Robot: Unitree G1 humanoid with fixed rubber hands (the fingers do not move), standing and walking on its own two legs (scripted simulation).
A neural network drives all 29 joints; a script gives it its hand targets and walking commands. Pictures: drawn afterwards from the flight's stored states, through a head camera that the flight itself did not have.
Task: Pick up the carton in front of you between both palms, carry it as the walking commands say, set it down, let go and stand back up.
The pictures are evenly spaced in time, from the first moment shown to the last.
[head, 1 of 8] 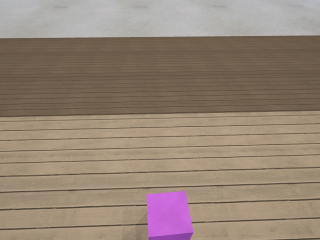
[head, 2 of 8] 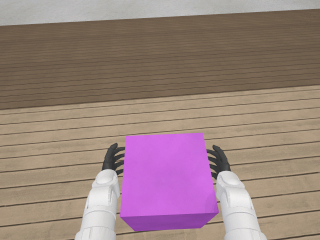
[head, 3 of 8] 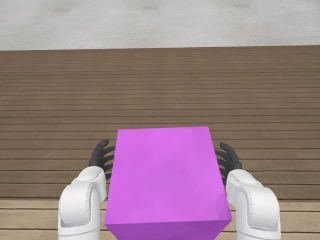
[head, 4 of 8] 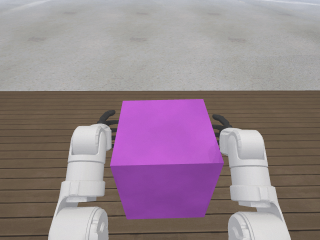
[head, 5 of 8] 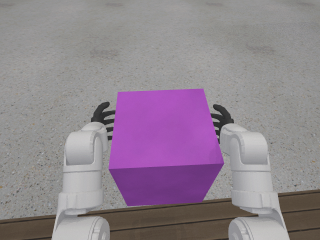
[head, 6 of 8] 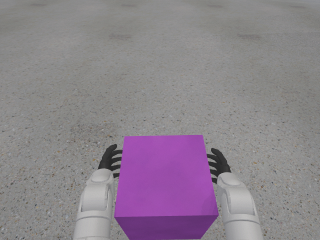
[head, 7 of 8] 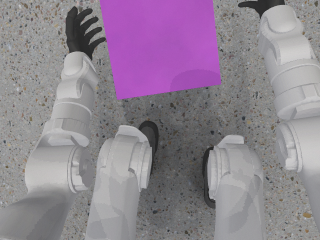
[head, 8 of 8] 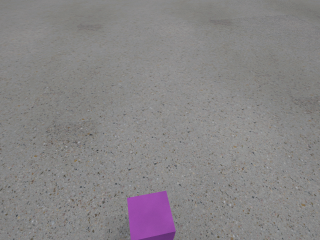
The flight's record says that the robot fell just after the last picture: no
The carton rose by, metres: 0.68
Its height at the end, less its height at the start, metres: -0.50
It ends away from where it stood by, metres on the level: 5.32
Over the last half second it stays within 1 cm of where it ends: yes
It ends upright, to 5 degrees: yes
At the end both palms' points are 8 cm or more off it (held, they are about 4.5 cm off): yes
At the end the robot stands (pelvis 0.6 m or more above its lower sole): yes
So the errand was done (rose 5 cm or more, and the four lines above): yes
